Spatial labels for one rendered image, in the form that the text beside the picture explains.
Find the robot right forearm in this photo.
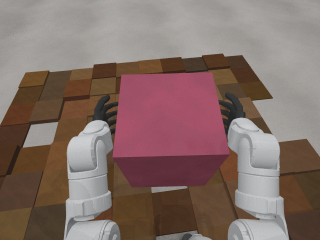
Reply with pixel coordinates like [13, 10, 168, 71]
[227, 117, 290, 240]

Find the right robot upper arm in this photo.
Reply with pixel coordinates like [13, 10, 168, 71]
[228, 219, 288, 240]

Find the right robot hand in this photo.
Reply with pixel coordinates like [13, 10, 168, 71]
[218, 92, 246, 135]

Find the left robot hand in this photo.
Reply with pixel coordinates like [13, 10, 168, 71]
[92, 94, 119, 135]

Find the robot left forearm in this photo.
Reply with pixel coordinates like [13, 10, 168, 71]
[63, 120, 114, 240]

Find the carton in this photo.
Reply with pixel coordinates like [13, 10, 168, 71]
[112, 72, 230, 188]

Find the left robot upper arm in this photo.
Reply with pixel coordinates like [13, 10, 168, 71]
[66, 219, 121, 240]

